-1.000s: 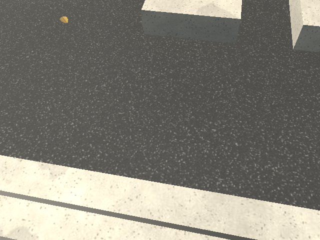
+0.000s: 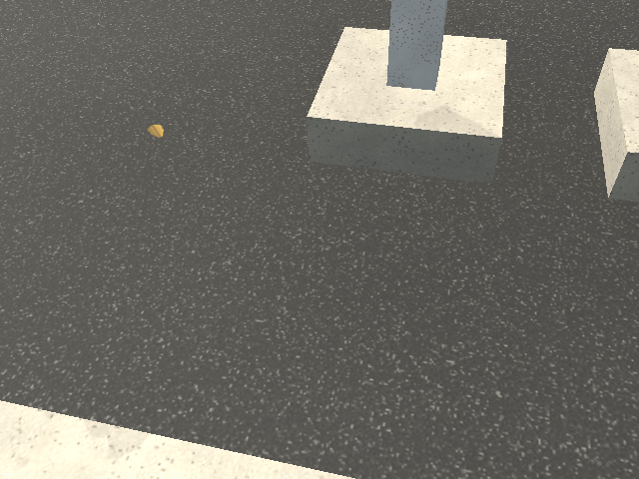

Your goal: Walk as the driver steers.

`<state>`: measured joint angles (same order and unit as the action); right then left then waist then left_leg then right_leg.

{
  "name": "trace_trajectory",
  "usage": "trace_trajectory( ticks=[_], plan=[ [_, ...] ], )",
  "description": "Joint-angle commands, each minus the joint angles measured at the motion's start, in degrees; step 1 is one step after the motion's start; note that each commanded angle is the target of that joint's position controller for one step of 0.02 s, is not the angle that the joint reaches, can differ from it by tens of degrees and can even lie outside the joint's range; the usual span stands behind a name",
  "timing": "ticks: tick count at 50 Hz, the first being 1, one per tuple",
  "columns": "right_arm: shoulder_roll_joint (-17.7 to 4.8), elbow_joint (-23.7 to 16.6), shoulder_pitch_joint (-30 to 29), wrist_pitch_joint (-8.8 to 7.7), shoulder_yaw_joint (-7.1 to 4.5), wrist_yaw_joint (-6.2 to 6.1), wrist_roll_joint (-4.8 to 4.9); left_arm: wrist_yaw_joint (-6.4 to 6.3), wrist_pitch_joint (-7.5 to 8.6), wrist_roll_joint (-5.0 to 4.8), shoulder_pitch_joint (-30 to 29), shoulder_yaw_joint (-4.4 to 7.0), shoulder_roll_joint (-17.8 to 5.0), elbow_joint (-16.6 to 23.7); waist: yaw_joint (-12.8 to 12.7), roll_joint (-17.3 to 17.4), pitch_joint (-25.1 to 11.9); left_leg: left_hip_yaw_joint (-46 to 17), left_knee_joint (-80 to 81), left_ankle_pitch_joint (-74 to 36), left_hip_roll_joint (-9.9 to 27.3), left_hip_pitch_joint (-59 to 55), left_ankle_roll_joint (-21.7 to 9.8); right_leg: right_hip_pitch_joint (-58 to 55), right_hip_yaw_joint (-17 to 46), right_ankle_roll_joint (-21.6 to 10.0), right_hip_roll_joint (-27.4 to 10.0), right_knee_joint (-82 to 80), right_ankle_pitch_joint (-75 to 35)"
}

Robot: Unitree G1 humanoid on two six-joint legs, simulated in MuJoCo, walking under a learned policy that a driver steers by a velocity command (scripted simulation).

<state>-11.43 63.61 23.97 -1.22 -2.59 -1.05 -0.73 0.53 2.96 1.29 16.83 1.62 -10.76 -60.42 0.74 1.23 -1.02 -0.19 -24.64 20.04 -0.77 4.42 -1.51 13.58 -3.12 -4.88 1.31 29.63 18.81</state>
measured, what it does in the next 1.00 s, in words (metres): goes down, turning left: left foot 0.04 m lower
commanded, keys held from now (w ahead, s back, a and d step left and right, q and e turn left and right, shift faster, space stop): w+q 1.00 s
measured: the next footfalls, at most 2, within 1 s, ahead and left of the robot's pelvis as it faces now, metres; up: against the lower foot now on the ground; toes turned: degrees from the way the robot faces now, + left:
left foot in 0.52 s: +0.37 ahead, +0.09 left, -0.04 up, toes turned +19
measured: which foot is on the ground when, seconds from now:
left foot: down 0.00-0.02, up 0.04-0.50, down 0.52-1.00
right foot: down 0.00-0.52, up 0.54-1.00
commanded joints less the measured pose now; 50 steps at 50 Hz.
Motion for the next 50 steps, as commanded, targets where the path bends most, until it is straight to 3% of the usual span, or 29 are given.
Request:
trace_trajectory(
  ticks=[1,2,3,4,5,7,11,16,18,20,21,23,24,25,26,27,28,29,30,32,34,36,40,44,46,48,49,50],
  plan=[
    [-2.25,-5.7,-8.04,-1.8,-0.01,0.66,0.61,-0.82,2.11,-0.02,14.87,2.49,-8.13,-1.54,-8.92,-8.67,7.57,-3.52,-6.97,7.39,2.75,30.0,-4.53,-21.78,17.31,-3.18,-10.23,-15.02,10.91],
    [-1.74,-8.08,-9.17,-2.21,0.15,1.03,0.04,-0.95,1.78,-0.21,21.32,4.08,-13.3,-3.33,-10.16,-18.98,6.02,4.04,-23.02,9.7,-2.28,37.51,-3.47,-25.79,35.05,-8.42,-21.79,-22.87,18.21],
    [-6.44,-8.26,-11.58,-2.06,-1.06,1.17,-1.2,-1.2,1.43,0.41,18.17,3.26,-9.75,-2.57,-7.83,-9.01,8.43,-0.44,-32.45,9.2,0.69,39.57,-4.6,-21.97,33.85,-9.1,-23.05,-21.66,14.49],
    [-4.99,-7.62,-10.6,-2.18,-0.99,1.6,-0.89,-1.22,1.64,0.6,13.59,2.66,-7.74,-0.67,-5.26,-4.28,8.82,-2.77,-34.87,4.63,2.55,38.39,-5.12,-18.47,28.43,-7.82,-21.33,-21.65,9.38],
    [-3.42,-6.71,-8.98,-2.3,-0.75,2.05,-0.47,-1.37,2.01,0.43,10.23,2.33,-6.75,0.55,-3.26,-2.93,8.22,-3.64,-35.25,0.23,3.86,36.56,-4.96,-16.89,23.45,-6.22,-19.52,-22.57,4.76],
    [-3.15,-6.34,-8.62,-1.8,-1.05,2.8,-0.89,-1.85,2.82,-0.21,8.05,1.48,-4.92,1.13,-1.62,-3.38,7.67,-2.88,-33.5,-5.31,4.82,35.14,-3.9,-16.31,14.26,-3.66,-16.2,-23.64,-5.8],
    [-1.76,-8.6,-14.07,-0.58,-0.94,3.32,-0.58,-2.37,3.51,-0.47,11.24,0.87,-4.65,-0.02,-1.59,-4.7,6.97,0.8,-29.72,-12.14,3.57,36.82,-2.09,-17.2,3.1,-1.91,-13.79,-21.54,-27.86],
    [-0.87,-13.18,-24.02,-0.88,0.07,4.19,-0.49,-2.89,4.37,-0.32,11.16,0.19,-4.15,-0.73,-2.23,-5.67,9.08,5.87,-13.99,-25.73,2.52,31.28,-3.07,-13.59,-5.31,-0.84,-11.66,-19.55,-35.37],
    [-1.23,-14.68,-27.15,-0.89,0.4,4.38,-0.75,-3.1,4.55,-0.53,11.88,0.4,-5.41,-1.26,-2.63,-5.09,10.2,7.47,-7.07,-27.8,1.71,28.32,-4.3,-14.63,-6.79,-0.24,-12.07,-19.43,-38.57],
    [-2.51,-15.13,-27.0,-0.74,0.09,4.06,-1.22,-3.37,4.22,-0.64,12.45,0.8,-6.96,-1.81,-2.16,-5.2,8.99,9.54,-4.83,-25.09,-0.61,25.4,-6.21,-19.03,-7.81,0.18,-13.05,-15.62,-50.94],
    [-3.45,-14.9,-25.32,-0.78,-0.26,3.88,-1.47,-3.64,3.86,-0.6,12.55,1.13,-7.83,-1.98,-1.1,-5.59,7.8,10.41,-4.65,-22.35,-1.98,23.67,-7.34,-21.27,-8.43,0.53,-13.58,-11.72,-58.16],
    [-5.82,-12.17,-16.04,-1.0,-1.41,3.7,-1.86,-3.94,2.65,0.0,11.75,2.0,-9.76,-1.66,3.22,-6.87,2.86,10.54,-5.14,-17.28,-4.35,14.85,-9.73,-22.24,-9.29,0.79,-14.69,2.41,-65.4],
    [-7.47,-9.9,-9.82,-1.09,-2.32,3.46,-1.8,-3.61,2.15,0.31,10.78,2.37,-10.29,-1.19,5.5,-7.57,0.0,9.34,-4.17,-15.77,-4.69,8.14,-11.04,-20.15,-8.96,0.41,-14.95,11.69,-61.39],
    [-9.12,-7.85,-3.25,-1.3,-3.44,2.86,-2.21,-2.94,1.96,0.39,8.88,2.66,-10.57,-0.45,9.23,-5.79,-1.93,6.95,-0.61,-15.14,-3.48,-1.45,-12.72,-12.76,-9.59,0.48,-13.43,25.81,-50.59],
    [-12.03,-7.27,-1.13,-1.42,-4.37,2.28,-2.43,-2.12,2.19,1.19,8.99,2.1,-5.67,1.05,7.42,2.67,-4.98,-5.79,-6.47,-20.41,7.83,-14.5,-15.38,4.25,-8.27,0.79,-7.61,45.29,-3.94],
    [-16.48,-8.96,-1.25,-1.23,-5.17,2.39,-2.2,-1.75,2.71,-0.83,12.06,1.83,-3.74,4.87,3.62,8.55,-12.72,-34.44,-5.1,-33.92,20.52,-28.71,-26.26,23.13,-0.17,2.76,0.69,61.61,17.68],
    [-15.82,-8.21,0.83,-0.61,-5.07,1.72,-0.73,-1.37,3.6,-1.42,3.71,1.7,-6.14,7.68,6.58,4.79,-10.85,-36.96,4.76,-19.95,20.42,-28.15,-26.59,33.15,5.33,2.95,-0.78,60.6,10.6],
    [-12.28,-8.63,-3.43,-0.64,-4.23,1.18,-0.19,-1.19,4.37,-1.13,-0.59,1.74,-8.0,8.75,4.73,0.31,-2.25,-30.46,8.65,-16.58,18.76,-19.53,-22.81,34.72,5.52,2.79,-4.34,53.93,3.43],
    [-9.33,-9.72,-7.66,-0.81,-3.48,1.15,-0.25,-1.13,4.41,-0.76,-1.06,2.13,-8.87,8.13,1.86,-4.38,1.78,-25.23,10.36,-21.09,16.35,-10.23,-19.68,29.76,5.12,3.04,-6.21,47.91,-1.04],
    [-7.86,-10.05,-8.4,-1.78,-2.54,0.81,0.7,-0.84,1.98,1.4,0.11,2.01,-7.25,8.4,-1.84,-5.45,2.74,-18.56,10.56,-35.17,12.21,0.74,-17.16,20.24,5.54,5.17,-7.61,41.37,-1.59],
    [-9.49,-9.59,-6.84,-2.81,-2.63,0.63,1.17,-0.23,0.13,1.8,-0.52,1.6,-5.23,9.65,-3.17,-3.37,2.41,-14.57,10.33,-40.53,8.66,4.7,-15.6,17.89,4.11,6.98,-7.64,36.57,-1.22],
    [-10.68,-9.67,-4.64,-2.86,-2.81,0.6,1.14,0.16,-0.41,1.5,-4.84,1.52,-5.62,11.83,-2.29,-1.04,3.18,-12.3,10.17,-44.31,5.91,6.43,-13.23,18.99,2.32,7.84,-7.12,31.02,-6.29],
    [-9.49,-9.45,1.77,-2.02,-2.42,0.5,0.9,0.65,-0.35,0.94,-15.6,1.08,-6.06,16.08,2.11,1.33,3.87,-13.32,9.09,-45.87,4.04,1.78,-8.51,23.56,1.14,7.54,-5.5,20.17,-16.41],
    [-9.65,-9.6,6.18,-1.57,-2.35,-0.18,0.27,0.82,0.1,0.41,-24.25,0.07,-6.05,19.72,5.45,2.4,4.66,-16.76,7.6,-45.96,4.85,-5.54,-8.17,25.99,1.02,6.42,-2.58,10.5,-19.56],
    [-10.24,-9.63,6.91,-1.55,-2.44,-0.41,-0.23,0.68,0.49,0.14,-26.42,-0.26,-6.56,21.41,5.61,2.93,5.06,-18.37,6.19,-48.69,5.88,-8.09,-8.33,24.24,1.03,5.24,-1.06,6.1,-18.21],
    [-11.58,-10.86,3.12,-1.95,-2.68,-0.63,-0.38,0.18,0.99,-0.17,-20.73,0.18,-8.46,20.87,1.55,3.63,3.16,-18.27,1.83,-57.08,5.68,-6.15,-6.74,13.04,1.61,3.06,0.99,1.03,-14.84],
    [-12.53,-11.5,1.25,-2.39,-2.85,-0.38,-0.44,-0.38,1.33,-0.23,-13.98,0.92,-10.4,18.98,-1.32,3.94,-0.29,-18.43,-3.98,-62.28,5.01,-4.98,-5.82,4.28,1.75,1.92,2.43,0.56,-12.89],
    [-13.27,-12.28,-1.52,-3.06,-2.99,0.27,-0.03,-1.04,2.04,-0.27,-4.21,1.65,-12.09,16.81,-6.74,3.09,-4.76,-17.59,-14.49,-59.47,3.2,-1.13,-5.28,-7.89,3.3,0.32,0.52,-3.1,-15.94]
  ],
)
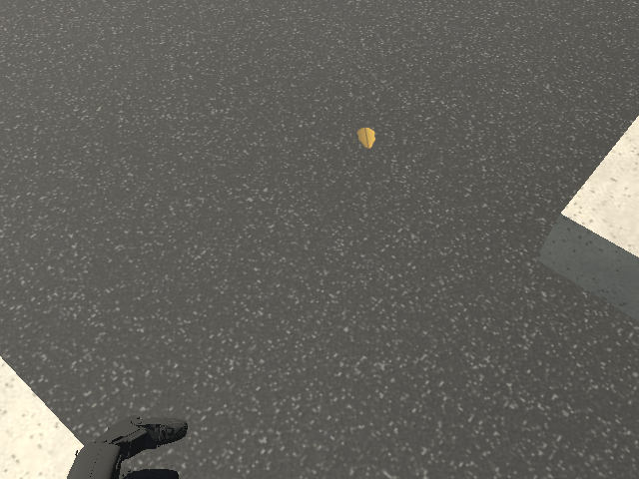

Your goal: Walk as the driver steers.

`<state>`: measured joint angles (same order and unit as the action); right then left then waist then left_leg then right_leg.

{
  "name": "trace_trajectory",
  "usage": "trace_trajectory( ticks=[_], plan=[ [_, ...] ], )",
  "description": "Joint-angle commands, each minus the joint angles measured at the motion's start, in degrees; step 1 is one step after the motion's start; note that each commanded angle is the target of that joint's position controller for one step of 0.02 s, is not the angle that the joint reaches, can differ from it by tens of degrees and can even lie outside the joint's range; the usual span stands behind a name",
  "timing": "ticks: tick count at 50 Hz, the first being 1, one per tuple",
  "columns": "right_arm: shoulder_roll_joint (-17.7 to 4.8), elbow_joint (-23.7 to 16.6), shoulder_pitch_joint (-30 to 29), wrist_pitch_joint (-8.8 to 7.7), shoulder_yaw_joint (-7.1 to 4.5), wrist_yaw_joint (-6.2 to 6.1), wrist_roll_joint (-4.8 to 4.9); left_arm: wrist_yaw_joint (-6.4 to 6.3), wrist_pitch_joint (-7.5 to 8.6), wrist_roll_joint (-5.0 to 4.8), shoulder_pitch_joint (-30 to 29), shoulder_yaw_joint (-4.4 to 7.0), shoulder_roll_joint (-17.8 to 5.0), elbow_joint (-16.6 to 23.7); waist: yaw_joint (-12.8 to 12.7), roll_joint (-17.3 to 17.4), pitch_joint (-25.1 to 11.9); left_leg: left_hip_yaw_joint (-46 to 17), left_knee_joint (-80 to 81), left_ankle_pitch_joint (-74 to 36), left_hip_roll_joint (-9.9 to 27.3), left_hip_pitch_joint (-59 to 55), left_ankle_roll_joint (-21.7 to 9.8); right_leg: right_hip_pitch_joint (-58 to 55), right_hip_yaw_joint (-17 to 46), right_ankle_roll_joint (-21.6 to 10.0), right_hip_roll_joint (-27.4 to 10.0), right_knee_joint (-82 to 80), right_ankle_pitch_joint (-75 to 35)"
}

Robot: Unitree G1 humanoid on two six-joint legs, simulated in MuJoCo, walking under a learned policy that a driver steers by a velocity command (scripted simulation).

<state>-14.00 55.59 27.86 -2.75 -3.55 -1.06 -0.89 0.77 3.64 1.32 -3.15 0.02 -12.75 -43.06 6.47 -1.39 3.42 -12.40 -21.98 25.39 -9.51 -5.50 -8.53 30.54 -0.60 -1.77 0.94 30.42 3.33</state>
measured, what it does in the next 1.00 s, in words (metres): walks ahead: right foot, then left foot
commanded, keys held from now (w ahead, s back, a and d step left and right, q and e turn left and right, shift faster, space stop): w+q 0.04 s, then w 0.92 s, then no key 0.04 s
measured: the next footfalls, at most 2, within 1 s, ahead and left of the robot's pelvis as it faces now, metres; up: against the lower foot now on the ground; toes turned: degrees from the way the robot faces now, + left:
right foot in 0.02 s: +0.19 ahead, -0.11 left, +0.00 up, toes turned +2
left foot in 0.50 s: +0.38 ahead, +0.15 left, +0.00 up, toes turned +10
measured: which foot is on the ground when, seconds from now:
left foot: down 0.00-0.02, up 0.04-0.48, down 0.50-1.00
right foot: up 0.00-0.00, down 0.02-0.52, up 0.54-1.00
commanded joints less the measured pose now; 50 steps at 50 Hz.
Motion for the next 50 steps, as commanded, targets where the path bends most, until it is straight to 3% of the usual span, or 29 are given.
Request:
trace_trajectory(
  ticks=[1,2,3,4,5,7,10,12,16,19,22,24,25,26,27,28,29,30,32,36,39,42,45,48,49,50],
  plan=[
    [-7.83,-6.33,-6.19,-2.25,-1.3,1.05,0.82,-2.31,1.78,1.1,25.01,4.28,-13.85,-1.32,-15.81,1.49,-17.19,-3.26,-31.46,-47.55,8.81,16.65,1.99,-39.04,11.24,-5.17,-9.99,-4.39,7.54],
    [-1.39,-7.38,2.65,-1.65,-0.21,0.78,3.3,-2.21,1.22,2.41,24.66,5.54,-18.23,-0.74,-10.38,-13.69,-25.43,3.97,-50.8,5.68,-0.68,33.88,3.94,-52.92,37.96,-13.96,-28.24,-7.03,5.54],
    [-8.34,-6.56,0.65,-1.0,-1.02,0.32,0.45,-1.62,0.28,0.81,21.79,5.2,-13.41,-0.5,-9.97,-5.35,-21.84,4.3,-54.86,4.16,3.91,38.69,2.87,-46.31,43.11,-14.18,-25.5,-10.67,15.45],
    [-7.96,-6.54,-2.84,-0.66,-1.26,0.67,-0.2,-1.43,0.28,0.37,17.35,4.09,-8.7,-0.21,-8.45,-1.37,-11.38,4.88,-53.22,-2.08,6.29,39.62,3.3,-36.4,33.93,-12.78,-22.65,-13.05,18.69],
    [-6.38,-6.94,-4.82,-0.53,-0.86,1.08,-0.57,-1.05,0.46,0.61,15.07,3.45,-5.99,-0.62,-7.56,1.32,-6.07,5.73,-50.41,-5.08,8.0,39.04,3.47,-29.47,27.55,-11.29,-19.58,-15.4,16.09],
    [-4.44,-7.12,-4.81,0.46,-0.59,2.14,-1.41,-0.99,1.19,0.53,16.06,3.03,-5.02,-2.67,-5.66,-2.55,-2.42,6.23,-46.68,-6.26,9.78,35.77,4.13,-21.45,18.46,-9.24,-15.33,-18.54,9.28],
    [-3.23,-8.04,-6.28,1.23,-0.21,2.91,-1.59,-0.1,2.99,-0.21,19.05,3.32,-5.93,-5.08,-4.76,-3.82,-2.66,6.52,-42.48,-7.69,10.43,35.83,4.79,-19.67,12.66,-10.04,-14.61,-20.61,0.75],
    [-3.21,-9.85,-11.02,1.26,0.15,3.3,-1.62,0.13,3.41,-0.17,20.21,3.59,-6.89,-6.01,-5.12,-3.54,-1.76,7.29,-37.43,-11.18,11.72,38.92,5.59,-19.9,9.66,-10.47,-14.56,-22.72,0.43],
    [-1.85,-13.17,-21.22,0.58,1.74,4.16,-1.25,0.46,3.01,-0.54,22.14,3.8,-7.7,-7.34,-6.83,-3.71,-0.76,12.82,-21.61,-19.54,13.5,35.58,6.95,-18.4,2.79,-8.91,-11.58,-24.17,-1.5],
    [-2.71,-14.5,-26.06,0.23,2.04,4.05,-0.93,0.59,2.6,-0.55,25.93,4.23,-9.46,-8.73,-8.67,-3.84,-0.83,15.41,-14.76,-19.99,12.62,32.6,6.97,-21.39,2.21,-8.15,-12.52,-22.53,-4.35],
    [-3.94,-15.19,-26.7,-0.21,1.76,3.43,-1.1,0.31,1.77,-0.39,27.53,4.53,-10.6,-9.78,-8.41,-4.41,-0.84,16.25,-10.54,-15.71,11.59,30.2,5.39,-25.86,3.02,-7.39,-14.87,-18.66,-8.24],
    [-4.81,-12.28,-18.36,-1.03,1.01,2.8,-1.95,0.07,1.05,-0.65,27.75,4.26,-9.96,-10.46,-4.4,-2.02,-4.12,17.06,-4.15,-15.33,9.1,18.3,3.53,-25.42,0.04,-5.74,-12.66,-6.98,-17.46],
    [-7.43,-9.25,-8.78,-1.71,-0.05,2.19,-2.79,-0.02,1.01,-0.67,27.92,3.58,-8.06,-9.99,-0.85,1.27,-10.02,12.87,-3.1,-13.31,12.26,5.91,1.73,-20.31,-2.49,-4.33,-9.73,4.97,-14.51],
    [-13.84,-8.56,-0.78,-1.95,-1.59,1.35,-3.72,0.27,1.19,-1.77,28.63,2.18,-3.24,-6.55,1.21,12.93,-17.24,-9.48,1.53,-4.8,28.95,-8.91,-3.19,-4.23,-6.85,-1.36,-3.64,24.76,6.39],
    [-15.61,-7.42,0.03,-1.05,-2.43,1.14,-1.23,-0.09,0.92,-1.0,29.55,3.26,-6.32,-6.63,0.2,16.61,-18.16,-24.69,7.9,-5.98,33.79,-9.64,-6.93,5.93,-2.51,-1.47,0.95,35.34,26.67],
    [-12.16,-8.16,-4.93,-0.8,-1.56,1.23,-0.41,-0.27,0.46,-0.32,26.49,3.97,-8.4,-6.68,-1.91,9.8,-10.83,-16.67,6.81,-7.29,31.02,-4.76,-6.1,9.6,1.37,-2.33,-3.0,38.78,23.72],
    [-8.42,-8.74,-8.82,-1.15,-0.61,1.51,-0.32,0.16,0.7,-0.55,24.35,3.65,-7.05,-6.47,-3.32,7.06,-6.49,-10.17,7.92,-11.72,28.09,1.7,-5.04,8.93,1.9,-2.46,-4.77,37.22,19.2],
    [-6.24,-8.89,-11.37,-1.47,-0.04,1.64,-0.38,0.38,0.52,-0.75,23.86,3.54,-6.0,-6.77,-5.11,6.1,-4.27,-5.06,9.95,-14.85,25.25,6.46,-3.16,6.38,1.73,-2.26,-6.28,34.03,16.3],
    [-4.52,-8.06,-12.23,-2.21,0.46,1.41,-0.14,0.9,-0.81,0.57,25.1,3.43,-4.96,-7.79,-7.36,6.81,-2.98,0.71,12.17,-21.63,22.11,11.1,-1.87,2.38,1.13,-1.03,-7.0,31.44,13.6],
    [-5.71,-5.23,-7.73,-3.22,-0.03,1.23,0.6,1.65,-1.79,0.95,19.56,3.48,-4.22,-6.11,-7.56,5.13,-1.48,5.03,14.57,-29.62,21.37,10.16,-3.49,6.49,-0.16,0.8,-7.49,28.15,7.65],
    [-5.07,-3.52,-5.11,-3.05,0.2,1.22,0.52,1.68,-1.85,0.78,12.53,3.13,-3.81,-3.79,-6.36,4.79,0.45,7.53,15.19,-32.13,20.4,8.78,-3.54,9.41,-1.02,1.68,-7.71,20.91,2.55],
    [-5.67,-2.04,-2.82,-3.06,0.17,1.21,0.34,1.67,-1.64,0.44,6.57,2.37,-2.97,-1.86,-4.97,5.0,1.46,9.65,15.09,-35.41,19.92,7.83,-3.03,7.13,-2.62,1.2,-6.38,12.15,-1.58],
    [-6.36,-0.26,-0.34,-2.91,0.11,0.92,-0.01,1.42,-1.42,0.28,2.73,2.19,-3.57,-0.38,-4.04,5.13,2.38,10.16,14.05,-38.71,21.17,3.95,-2.58,5.61,-3.6,-0.55,-5.07,6.57,-1.78],
    [-7.25,0.86,-0.81,-2.66,-0.04,0.43,-0.3,1.02,-0.88,0.28,3.4,2.51,-4.52,-0.01,-5.41,5.12,2.1,10.86,9.67,-48.75,22.53,-0.09,-1.61,1.69,-4.37,-3.25,-3.18,2.93,2.87],
    [-7.45,1.15,-1.66,-2.56,-0.05,0.26,-0.46,0.62,-0.51,0.44,6.86,2.77,-4.8,-1.14,-7.03,5.32,0.69,11.82,4.72,-58.69,21.95,-0.48,-0.6,-3.06,-5.06,-4.18,-1.33,1.79,4.65],
    [-7.6,1.5,-2.24,-2.3,-0.08,0.16,-0.47,0.12,0.12,0.71,13.95,3.2,-5.31,-3.63,-9.83,4.95,-2.83,12.84,-3.98,-65.42,20.4,-0.53,0.59,-10.64,-5.87,-5.17,0.94,-0.96,3.72]
  ],
)
Over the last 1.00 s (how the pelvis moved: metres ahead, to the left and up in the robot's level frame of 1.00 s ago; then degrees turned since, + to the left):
0.53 0.12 -0.05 33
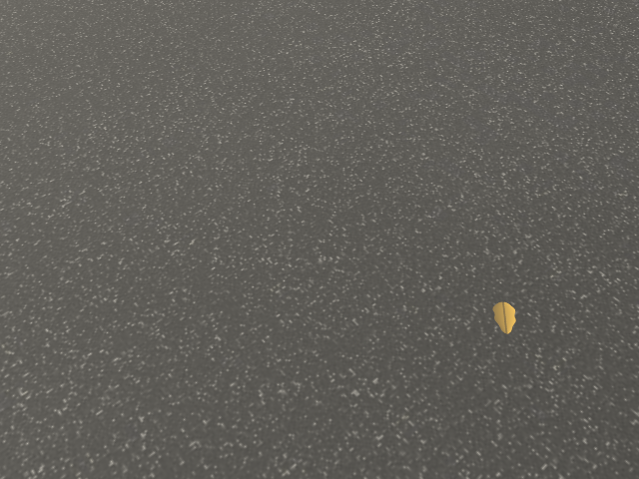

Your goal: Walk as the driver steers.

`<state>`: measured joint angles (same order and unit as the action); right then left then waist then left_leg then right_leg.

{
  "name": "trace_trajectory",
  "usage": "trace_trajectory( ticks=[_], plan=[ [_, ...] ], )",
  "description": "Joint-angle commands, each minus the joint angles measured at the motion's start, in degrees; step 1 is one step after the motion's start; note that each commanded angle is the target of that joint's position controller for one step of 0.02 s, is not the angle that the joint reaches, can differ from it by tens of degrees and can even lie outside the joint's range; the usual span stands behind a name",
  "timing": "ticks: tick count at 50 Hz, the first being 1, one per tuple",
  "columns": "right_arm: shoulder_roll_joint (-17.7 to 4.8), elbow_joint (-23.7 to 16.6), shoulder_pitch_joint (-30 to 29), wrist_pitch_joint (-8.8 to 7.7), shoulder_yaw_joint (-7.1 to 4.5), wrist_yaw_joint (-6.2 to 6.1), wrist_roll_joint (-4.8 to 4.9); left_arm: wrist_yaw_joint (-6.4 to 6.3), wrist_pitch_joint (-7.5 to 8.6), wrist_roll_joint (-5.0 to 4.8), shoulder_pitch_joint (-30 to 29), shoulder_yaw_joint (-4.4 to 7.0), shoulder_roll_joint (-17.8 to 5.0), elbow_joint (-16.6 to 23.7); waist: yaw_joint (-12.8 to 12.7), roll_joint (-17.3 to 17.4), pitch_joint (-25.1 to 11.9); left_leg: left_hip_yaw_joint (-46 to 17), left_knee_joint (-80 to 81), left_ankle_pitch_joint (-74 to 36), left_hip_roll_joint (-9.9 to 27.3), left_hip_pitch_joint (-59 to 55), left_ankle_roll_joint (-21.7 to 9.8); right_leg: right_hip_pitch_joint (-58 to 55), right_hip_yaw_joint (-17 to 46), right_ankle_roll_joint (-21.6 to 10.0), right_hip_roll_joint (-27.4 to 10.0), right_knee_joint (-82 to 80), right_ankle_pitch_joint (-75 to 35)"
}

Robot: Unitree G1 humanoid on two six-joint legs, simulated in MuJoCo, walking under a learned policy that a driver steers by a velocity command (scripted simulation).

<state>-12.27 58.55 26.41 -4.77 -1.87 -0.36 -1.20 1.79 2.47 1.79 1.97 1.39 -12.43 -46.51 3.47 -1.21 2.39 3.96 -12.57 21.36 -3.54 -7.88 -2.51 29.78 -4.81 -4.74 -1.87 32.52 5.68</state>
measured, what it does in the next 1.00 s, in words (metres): walks ahead: right foot, then left foot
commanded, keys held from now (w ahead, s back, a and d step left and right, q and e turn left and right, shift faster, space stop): no key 0.64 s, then w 0.36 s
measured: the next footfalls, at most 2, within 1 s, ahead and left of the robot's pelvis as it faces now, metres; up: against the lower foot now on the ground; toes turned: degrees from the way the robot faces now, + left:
right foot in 0.02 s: +0.18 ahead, -0.09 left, +0.00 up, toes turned -5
left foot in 0.46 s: +0.20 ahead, +0.11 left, +0.00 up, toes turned +1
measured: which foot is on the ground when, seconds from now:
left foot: down 0.00-0.02, up 0.04-0.44, down 0.46-0.94, up 0.96-1.00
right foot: up 0.00-0.00, down 0.02-1.00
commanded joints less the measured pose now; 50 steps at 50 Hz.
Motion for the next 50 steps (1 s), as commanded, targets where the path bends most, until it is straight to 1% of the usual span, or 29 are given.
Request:
trace_trajectory(
  ticks=[1,2,3,4,5,6,7,8,13,16,20,22,23,24,25,26,28,32,34,36,39,40,42,44,46,47,48,49,50],
  plan=[
    [-8.8,-1.5,-1.13,-0.17,-1.49,-0.63,0.48,-1.48,2.21,1.07,18.03,2.42,-6.92,-3.37,-10.32,3.35,-6.9,-1.78,-24.94,-56.27,11.63,7.0,-3.79,-22.54,-0.49,-3.49,2.42,-6.25,-6.84],
    [-6.43,-3.34,0.12,-0.34,-0.7,-0.78,1.37,-2.12,2.78,2.29,26.86,3.56,-12.03,-5.03,-11.98,-3.06,-14.79,0.54,-42.56,-31.14,7.35,18.98,-2.16,-37.77,12.9,-5.97,-11.47,-3.68,-22.15],
    [-2.01,-1.75,10.04,0.18,-0.28,-0.68,3.49,-1.79,2.15,1.02,26.09,4.68,-16.56,-5.27,-7.21,-15.23,-22.76,-1.82,-61.51,13.8,-3.3,33.54,-0.42,-48.75,34.91,-15.88,-25.7,-6.86,-41.51],
    [-6.97,-1.29,5.28,0.84,-1.56,-1.2,1.52,-1.48,1.62,-1.79,22.33,4.3,-13.6,-4.26,-6.82,-3.46,-19.3,-9.79,-63.56,9.58,-0.14,34.41,-0.98,-42.03,30.42,-14.17,-21.59,-8.12,-41.75],
    [-5.59,-2.66,0.41,0.77,-1.37,-1.01,1.23,-1.58,1.74,-1.89,16.03,2.99,-9.53,-3.64,-5.02,-2.83,-11.0,-8.98,-61.53,6.04,1.88,36.34,-0.71,-34.41,22.34,-12.64,-19.49,-9.85,-41.64],
    [-4.54,-2.86,-1.71,0.84,-1.16,-0.94,0.74,-1.57,1.81,-1.54,13.0,1.95,-5.91,-3.47,-3.91,-1.12,-6.21,-8.01,-57.92,3.61,3.88,36.28,-0.38,-28.67,17.57,-10.57,-16.72,-12.49,-40.23],
    [-4.48,-2.8,-2.92,1.54,-1.32,-0.73,-0.05,-1.84,1.97,-1.71,12.19,1.37,-4.25,-3.87,-3.11,-1.8,-3.88,-7.69,-54.8,2.02,5.0,34.84,0.13,-24.65,14.01,-8.96,-14.47,-14.46,-39.36],
    [-3.65,-2.26,-1.42,2.45,-1.2,-0.41,-0.59,-2.07,2.02,-1.66,11.88,0.91,-3.37,-4.5,-1.72,-2.65,-4.1,-7.17,-52.31,0.66,5.27,30.91,0.73,-21.04,11.21,-7.86,-13.09,-15.71,-39.38],
    [-1.01,-1.14,-2.8,4.63,-0.45,-0.41,-0.34,-2.17,2.81,-0.72,12.15,0.39,-5.33,-6.39,0.39,-3.53,-5.47,-4.57,-38.12,-4.12,4.84,24.64,2.13,-15.83,4.18,-7.42,-9.97,-16.24,-40.96],
    [-1.61,-1.21,-7.17,5.26,-0.05,-0.96,-0.11,-2.26,1.95,-0.59,14.3,0.23,-5.66,-7.78,-1.69,-5.44,-5.65,-3.27,-30.13,-6.98,4.99,22.64,2.23,-15.84,4.71,-6.86,-9.56,-16.77,-29.63],
    [-1.88,-0.38,-9.62,5.29,0.37,-1.47,-0.09,-2.73,0.29,-0.68,14.7,-0.01,-5.17,-8.89,-2.51,-3.99,-2.92,-2.82,-20.74,-6.73,5.3,18.96,1.72,-13.44,8.72,-6.45,-10.36,-17.2,-6.15],
    [-2.38,0.58,-8.81,4.5,0.7,-1.86,-0.48,-3.06,-0.23,-0.91,14.87,-0.3,-4.29,-9.33,-1.74,-0.46,-0.87,-5.48,-9.48,-14.54,7.26,13.27,0.99,-10.49,9.43,-2.91,-8.45,-15.34,2.84],
    [-4.72,1.01,-7.49,3.76,0.45,-2.16,-0.84,-3.08,-0.3,-0.75,16.12,-0.39,-3.51,-9.28,-2.85,2.71,-0.69,-10.46,-7.29,-20.91,12.03,11.52,0.37,-9.9,8.5,-0.82,-6.14,-12.69,5.46],
    [-6.77,1.37,-10.23,3.59,0.2,-2.2,0.25,-2.86,-0.62,-1.6,22.4,-0.86,-0.2,-10.53,-7.55,9.22,0.13,-14.16,-7.19,-22.44,14.81,16.0,-2.3,-12.4,5.37,0.69,-1.2,-13.93,9.7],
    [-3.42,1.69,-11.51,3.54,0.85,-1.72,0.93,-3.13,-1.16,-1.3,21.92,-1.03,-0.45,-12.16,-6.23,8.5,0.84,-13.7,-5.69,-16.4,14.03,22.27,-2.24,-19.26,4.97,1.53,-1.07,-14.81,8.69],
    [-1.83,1.75,-11.77,3.34,1.22,-1.48,0.96,-3.34,-1.4,-1.27,20.16,-0.52,-2.12,-12.28,-5.44,6.51,2.2,-11.89,-5.17,-14.41,11.69,23.95,-0.87,-21.11,5.86,1.6,-1.8,-14.44,5.81],
    [-2.08,2.76,-10.8,3.27,1.17,-1.82,1.0,-3.34,-1.46,-1.2,18.48,-0.18,-3.15,-12.39,-4.7,6.0,1.12,-9.96,-5.13,-15.55,9.52,21.61,0.17,-21.92,6.56,1.31,-3.05,-14.14,2.74],
    [-1.68,4.15,-9.61,3.34,1.18,-2.05,0.98,-3.63,-1.32,-1.3,18.18,-0.67,-1.47,-13.87,-4.22,2.52,0.49,-9.66,-5.58,-18.64,9.66,17.73,-0.34,-20.77,6.55,1.92,-3.47,-15.04,2.54],
    [-2.62,4.83,-8.27,3.54,0.68,-1.99,0.8,-3.63,-1.46,-1.03,18.71,-0.4,-1.71,-14.56,-3.89,2.51,-0.23,-9.2,-5.66,-6.58,8.11,17.77,-1.59,-20.34,4.96,1.38,-1.5,-13.21,12.19],
    [-4.53,4.81,-7.27,4.09,-0.41,-1.68,0.56,-3.2,-1.77,-0.57,18.3,-0.02,-1.91,-14.06,-3.47,3.93,3.26,-11.9,-4.11,12.84,8.53,20.99,-4.22,-15.17,3.69,0.14,0.52,-9.51,25.02],
    [-6.03,5.84,-1.6,4.08,-1.61,-1.33,0.55,-2.3,-1.12,0.26,15.42,-0.39,0.77,-12.08,-0.92,8.87,7.5,-25.32,3.69,24.27,17.29,17.88,-10.01,-4.75,0.06,0.03,2.92,1.71,22.39],
    [-6.25,5.99,-1.01,3.88,-1.92,-1.26,0.34,-2.08,-0.64,0.52,14.25,-0.29,0.58,-11.26,-0.62,9.21,7.55,-28.41,5.27,22.61,19.91,17.34,-11.69,-3.57,0.43,-0.27,1.92,4.69,19.56],
    [-6.44,5.38,-2.59,3.2,-2.25,-1.0,-0.09,-1.56,0.43,0.09,13.86,0.27,-0.8,-10.15,-1.79,8.13,5.76,-28.6,5.64,16.52,21.19,17.02,-12.51,-3.68,2.61,-0.9,0.23,7.5,19.74],
    [-5.88,4.25,-6.41,2.7,-2.3,-0.77,0.52,-1.21,1.25,-0.51,16.2,0.54,-0.54,-10.46,-4.39,6.84,4.37,-22.76,4.38,11.17,18.38,19.55,-10.36,-9.91,2.06,-1.05,0.42,2.3,17.48],
    [-5.59,3.12,-10.41,2.56,-2.47,-0.59,1.13,-1.39,1.59,-0.86,23.88,0.78,0.62,-13.43,-8.28,5.05,3.39,-14.98,-1.12,8.86,12.94,28.74,-7.5,-25.38,-0.94,-0.79,3.59,-7.06,11.58],
    [-4.33,2.22,-12.02,2.26,-2.23,-0.52,0.94,-1.76,1.7,-0.54,29.05,1.31,-0.66,-15.11,-10.11,1.67,2.87,-11.18,-8.03,8.41,9.91,35.68,-5.91,-33.73,2.99,-1.12,1.51,-10.3,13.74],
    [-0.33,0.1,-14.43,1.75,-1.11,-0.11,1.06,-2.47,2.0,0.01,34.98,2.37,-5.09,-15.89,-12.29,-10.06,1.74,-3.36,-24.19,7.13,3.4,44.48,-3.02,-39.59,21.72,-3.58,-10.6,-21.06,27.8],
    [-1.15,-2.2,-16.1,1.52,-1.28,0.29,0.02,-2.54,1.45,-0.48,38.39,3.53,-9.34,-17.01,-12.5,-15.91,4.45,0.42,-35.65,9.6,0.64,52.73,-2.7,-39.22,37.65,-8.39,-20.23,-27.65,35.59],
    [-3.93,-2.53,-17.36,1.43,-1.93,0.77,-1.41,-2.75,1.12,-0.2,33.57,2.92,-6.67,-15.98,-9.16,-6.68,7.84,-3.55,-42.96,5.41,4.67,53.42,-3.23,-33.91,36.53,-9.22,-20.29,-27.12,35.56]
  ],
)
Over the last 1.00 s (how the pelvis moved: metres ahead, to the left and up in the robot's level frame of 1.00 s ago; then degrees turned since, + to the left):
0.52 0.07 0.01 7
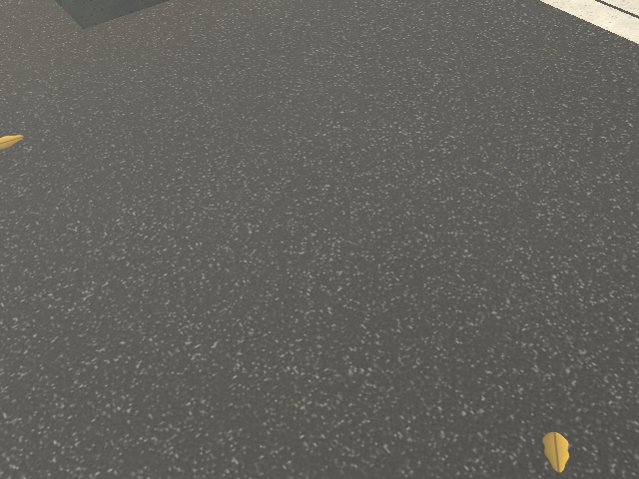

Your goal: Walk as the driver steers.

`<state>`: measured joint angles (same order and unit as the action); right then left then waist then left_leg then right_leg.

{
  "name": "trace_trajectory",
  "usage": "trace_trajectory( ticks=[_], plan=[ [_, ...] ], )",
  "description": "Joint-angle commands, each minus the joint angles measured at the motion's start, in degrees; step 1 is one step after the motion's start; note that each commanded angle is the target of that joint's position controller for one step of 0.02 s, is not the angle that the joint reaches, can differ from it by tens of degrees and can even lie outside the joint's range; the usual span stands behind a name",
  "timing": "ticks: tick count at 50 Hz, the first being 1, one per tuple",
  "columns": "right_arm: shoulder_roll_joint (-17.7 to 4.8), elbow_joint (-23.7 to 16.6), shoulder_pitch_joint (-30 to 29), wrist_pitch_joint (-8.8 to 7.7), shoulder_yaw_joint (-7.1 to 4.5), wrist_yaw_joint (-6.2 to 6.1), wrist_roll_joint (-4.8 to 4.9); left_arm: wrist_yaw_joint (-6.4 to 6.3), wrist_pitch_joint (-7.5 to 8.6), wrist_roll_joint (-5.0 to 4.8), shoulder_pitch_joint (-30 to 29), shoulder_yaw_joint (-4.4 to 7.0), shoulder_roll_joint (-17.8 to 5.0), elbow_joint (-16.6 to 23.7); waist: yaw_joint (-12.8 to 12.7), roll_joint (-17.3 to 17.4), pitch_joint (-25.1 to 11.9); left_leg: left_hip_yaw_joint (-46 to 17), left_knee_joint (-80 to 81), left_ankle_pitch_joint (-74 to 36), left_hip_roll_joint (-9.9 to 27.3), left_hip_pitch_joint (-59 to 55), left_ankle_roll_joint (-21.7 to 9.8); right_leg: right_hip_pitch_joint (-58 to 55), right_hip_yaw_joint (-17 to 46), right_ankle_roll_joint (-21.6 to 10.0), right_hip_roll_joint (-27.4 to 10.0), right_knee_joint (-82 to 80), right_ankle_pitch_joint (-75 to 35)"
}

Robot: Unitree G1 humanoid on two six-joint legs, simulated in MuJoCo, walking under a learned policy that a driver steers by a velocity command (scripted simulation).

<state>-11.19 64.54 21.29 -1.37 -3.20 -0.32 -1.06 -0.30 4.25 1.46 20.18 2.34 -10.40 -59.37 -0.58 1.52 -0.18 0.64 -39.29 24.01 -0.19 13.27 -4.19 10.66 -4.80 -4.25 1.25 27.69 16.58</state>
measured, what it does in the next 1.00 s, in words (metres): walks ahead, turning right: left foot, then right foot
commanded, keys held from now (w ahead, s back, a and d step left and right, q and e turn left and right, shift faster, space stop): w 0.16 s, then w+e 0.82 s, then e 0.02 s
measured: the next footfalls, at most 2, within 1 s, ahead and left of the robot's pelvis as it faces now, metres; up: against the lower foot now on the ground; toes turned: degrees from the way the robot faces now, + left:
left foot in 0.38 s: +0.36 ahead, +0.10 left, +0.00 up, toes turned -1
right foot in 0.92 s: +0.58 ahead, -0.16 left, +0.00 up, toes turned -29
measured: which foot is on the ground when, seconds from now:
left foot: up 0.00-0.36, down 0.38-0.94, up 0.96-1.00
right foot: down 0.00-0.40, up 0.42-0.90, down 0.92-1.00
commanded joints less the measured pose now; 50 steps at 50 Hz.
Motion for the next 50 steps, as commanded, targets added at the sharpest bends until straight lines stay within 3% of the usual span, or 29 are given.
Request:
trace_trajectory(
  ticks=[1,3,7,11,14,16,17,18,19,20,21,22,23,24,25,27,31,36,41,44,45,46,47,48,49,50],
  plan=[
    [-3.77,-7.94,-11.04,-2.17,-0.46,1.34,-1.25,-0.52,-0.38,-0.03,10.92,1.56,-7.36,-1.49,-2.58,-5.78,10.46,-1.26,-18.1,-1.86,2.59,31.19,-1.64,-11.9,32.1,-8.5,-20.98,-22.35,20.74],
    [-2.87,-6.93,-9.14,-2.5,-0.41,2.18,-0.93,-0.58,0.61,-0.44,7.35,1.04,-5.97,-0.15,-0.14,-4.19,8.73,-0.78,-17.79,-8.57,4.24,28.6,-0.5,-11.44,23.29,-6.44,-17.06,-23.14,7.56],
    [-2.11,-8.58,-13.38,-1.49,-0.3,2.33,-0.94,-0.7,1.67,-0.57,11.75,0.11,-4.09,-2.41,-0.36,-5.75,7.07,2.65,-15.62,-14.1,3.53,29.19,1.65,-13.43,12.61,-5.67,-13.13,-20.3,-18.66],
    [-1.13,-13.49,-24.34,-1.38,0.71,2.31,-0.31,-0.72,1.71,-0.46,13.14,-0.35,-4.31,-2.92,-2.21,-7.14,8.82,5.17,-2.54,-18.71,1.79,24.83,2.78,-9.66,10.17,-6.4,-11.26,-19.29,-28.27],
    [-2.48,-15.67,-26.97,-1.53,0.78,2.1,0.21,-0.83,1.67,-0.41,12.66,0.12,-6.29,-2.88,-2.19,-8.06,8.38,5.37,3.77,-19.65,0.63,19.63,1.77,-10.37,11.39,-6.64,-12.34,-17.51,-33.78],
    [-4.2,-15.74,-23.81,-1.99,0.24,1.51,0.31,-0.82,1.67,-0.42,10.15,0.43,-7.32,-2.32,0.2,-7.83,6.42,4.82,6.17,-18.33,-0.49,13.27,0.24,-11.36,11.46,-5.67,-13.0,-13.21,-43.07],
    [-5.43,-14.53,-18.97,-2.37,-0.34,1.05,0.3,-0.8,1.67,-0.5,8.91,0.69,-7.98,-2.01,2.3,-7.7,3.82,4.79,7.43,-16.92,-1.76,7.38,-0.59,-11.91,11.02,-4.84,-12.51,-7.93,-49.8],
    [-6.83,-12.02,-10.43,-2.97,-1.14,0.5,0.19,-0.63,1.53,-0.74,7.6,0.89,-8.42,-1.68,6.05,-6.08,-0.69,5.18,11.16,-18.22,-2.76,-2.86,-1.6,-10.39,9.57,-3.76,-10.53,1.77,-51.06],
    [-9.73,-9.99,-1.61,-3.65,-2.29,-0.21,-0.87,-0.37,1.49,-1.11,7.13,0.79,-7.7,-0.88,9.26,-4.21,-6.22,-0.14,12.08,-16.5,2.82,-16.72,-2.97,-1.78,8.7,-2.92,-7.88,14.44,-39.51],
    [-15.39,-10.14,5.21,-3.91,-3.52,-0.62,-2.52,-0.14,1.27,-2.02,10.84,-0.29,-1.93,1.11,8.44,5.41,-15.66,-20.95,14.42,-5.09,20.1,-30.78,-5.81,11.47,5.46,-1.58,-1.95,33.46,-8.78],
    [-15.87,-10.51,2.33,-2.86,-3.81,-0.01,-1.52,-0.27,0.6,-2.63,14.09,0.48,-2.39,1.11,5.74,11.97,-18.81,-41.19,24.77,1.32,26.6,-30.88,-10.46,21.16,7.02,-1.58,2.94,46.07,12.29],
    [-11.25,-12.36,-5.33,-2.51,-2.78,0.19,-0.61,-0.47,-0.2,-1.44,9.56,1.27,-5.4,1.79,3.03,4.36,-9.12,-34.36,26.51,9.05,24.44,-21.82,-8.86,24.54,8.51,-2.22,-2.13,48.81,7.21],
    [-6.83,-13.29,-10.09,-2.95,-1.63,0.35,-0.06,0.06,-0.28,-0.87,5.06,1.39,-4.97,2.68,2.47,0.59,-2.06,-25.56,28.32,5.76,21.64,-12.66,-7.46,24.25,8.14,-2.22,-4.12,46.3,2.71],
    [-5.28,-13.01,-11.39,-3.46,-1.16,0.31,-0.24,0.43,-0.5,-0.68,3.82,1.42,-3.43,3.03,1.05,0.45,1.21,-18.6,29.74,-1.06,19.06,-7.0,-5.83,22.21,8.07,-2.16,-5.67,43.73,0.67],
    [-4.15,-12.07,-10.32,-3.94,-0.8,-0.08,-0.12,0.83,-1.14,0.19,3.41,1.69,-3.17,3.4,-0.1,1.69,2.42,-13.33,30.23,-6.51,17.21,-3.63,-4.9,20.5,8.13,-1.86,-6.79,41.79,0.13],
    [-3.28,-10.72,-7.21,-4.98,-0.5,-0.41,0.03,1.48,-2.53,0.55,3.53,1.84,-2.02,3.92,-1.24,2.29,2.21,-7.48,30.84,-13.39,16.2,-2.08,-4.45,19.42,7.25,-1.36,-7.19,40.65,-0.98],
    [-5.01,-9.98,-3.52,-5.96,-0.81,-0.53,-0.03,2.49,-3.88,0.53,-4.59,1.93,-2.3,7.68,-1.13,1.83,3.87,0.06,32.68,-18.77,15.79,-4.38,-4.85,27.3,6.08,-0.26,-8.42,36.44,-8.28],
    [-5.78,-9.47,-0.38,-6.06,-0.62,-0.65,-0.02,3.78,-3.59,0.3,-15.85,1.04,-2.02,12.12,0.8,1.62,6.03,8.52,32.23,-27.35,13.88,-6.66,-3.93,26.7,1.8,0.4,-7.02,19.33,-17.47],
    [-7.99,-8.17,4.47,-4.92,-1.14,-1.34,-0.21,4.37,-3.33,0.73,-22.41,0.92,-3.19,15.38,2.66,2.0,6.5,12.85,27.96,-40.26,16.17,-16.96,-3.21,24.92,-2.94,-2.25,-4.57,9.88,-12.65],
    [-10.52,-8.19,4.22,-3.57,-1.8,-1.74,-0.38,3.72,-3.36,1.0,-17.27,1.85,-5.0,14.59,-0.14,4.55,2.53,15.51,15.16,-65.28,16.6,-20.9,-2.36,16.41,-5.98,-5.5,1.05,7.99,-3.42],
    [-11.39,-8.46,4.01,-2.88,-2.06,-1.63,-0.36,3.4,-3.07,0.93,-11.97,2.52,-6.13,13.16,-2.18,4.69,-0.62,15.69,6.45,-67.4,16.62,-20.65,-2.25,10.76,-6.12,-6.84,3.19,6.23,-1.5],
    [-11.61,-9.17,3.26,-2.37,-2.08,-1.32,-0.1,2.75,-2.5,1.32,-3.5,3.55,-7.86,10.49,-6.0,2.65,-5.29,16.62,-6.5,-60.71,15.84,-15.42,-0.89,-0.96,-4.77,-8.54,4.54,1.18,-3.72],
    [-9.51,-11.21,3.01,-2.37,-1.55,-1.07,-0.08,1.87,-2.19,2.0,3.58,5.29,-13.26,9.05,-8.58,-2.91,-11.09,16.22,-23.81,-37.67,14.08,-1.58,1.0,-15.45,10.18,-11.69,-6.38,-0.8,2.78],
    [-5.19,-16.2,2.06,-3.06,-1.05,0.25,0.81,1.58,-2.85,0.84,0.8,6.48,-19.01,10.66,-4.39,-16.15,-14.49,10.24,-44.75,6.99,-0.01,24.19,4.87,-29.87,43.57,-20.66,-20.86,-9.13,2.99],
    [-9.42,-17.98,-5.97,-3.91,-1.61,0.54,0.33,1.16,-3.76,0.09,2.0,6.17,-18.04,10.82,-6.68,-4.55,-11.73,-0.22,-45.25,2.71,2.18,30.83,4.3,-27.64,41.93,-19.23,-20.43,-12.65,-2.16],
    [-8.08,-18.81,-7.89,-4.67,-1.17,0.64,1.25,0.62,-3.63,-0.35,-1.51,5.44,-15.67,10.58,-4.55,-2.87,-4.94,-0.96,-42.02,-2.85,4.69,31.29,3.86,-20.87,33.2,-17.82,-19.73,-12.06,-13.67]
  ],
)
Over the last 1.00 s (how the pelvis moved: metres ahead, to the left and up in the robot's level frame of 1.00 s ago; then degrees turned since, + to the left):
0.22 -0.02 0.01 0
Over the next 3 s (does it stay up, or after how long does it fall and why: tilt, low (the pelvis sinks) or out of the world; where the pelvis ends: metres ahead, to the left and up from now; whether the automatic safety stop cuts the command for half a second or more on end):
stays up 0.75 -0.21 0.00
